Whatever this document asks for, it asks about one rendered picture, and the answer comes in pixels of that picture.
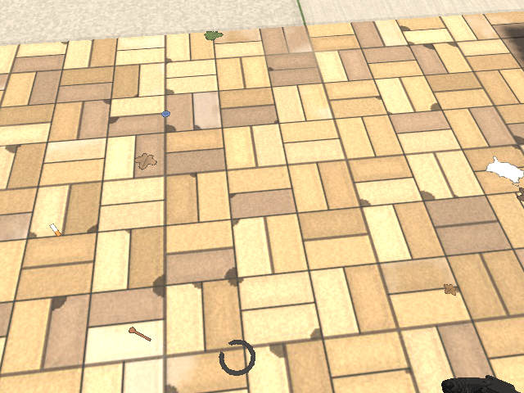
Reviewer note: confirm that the robot right hand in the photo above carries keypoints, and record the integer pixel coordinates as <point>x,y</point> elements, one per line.
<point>477,385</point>

